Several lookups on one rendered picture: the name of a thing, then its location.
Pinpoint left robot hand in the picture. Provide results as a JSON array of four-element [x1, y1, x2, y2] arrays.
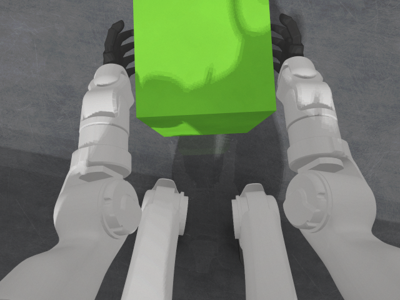
[[103, 20, 135, 77]]

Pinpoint left robot forearm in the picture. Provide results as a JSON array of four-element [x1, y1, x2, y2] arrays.
[[59, 64, 134, 196]]

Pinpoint robot right foot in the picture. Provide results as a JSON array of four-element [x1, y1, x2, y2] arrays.
[[237, 239, 244, 266]]

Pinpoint right robot hand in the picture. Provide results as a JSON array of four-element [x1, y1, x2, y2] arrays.
[[271, 13, 304, 73]]

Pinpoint right robot shin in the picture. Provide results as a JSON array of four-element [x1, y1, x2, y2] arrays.
[[239, 183, 281, 250]]

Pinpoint right robot forearm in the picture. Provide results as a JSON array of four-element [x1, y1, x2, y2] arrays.
[[276, 56, 366, 182]]

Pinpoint carton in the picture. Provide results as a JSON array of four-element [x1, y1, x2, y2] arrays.
[[133, 0, 276, 137]]

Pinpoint robot left upper arm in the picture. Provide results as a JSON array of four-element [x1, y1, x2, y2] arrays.
[[0, 177, 142, 300]]

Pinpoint robot right upper arm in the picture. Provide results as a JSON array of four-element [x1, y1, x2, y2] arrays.
[[283, 170, 400, 300]]

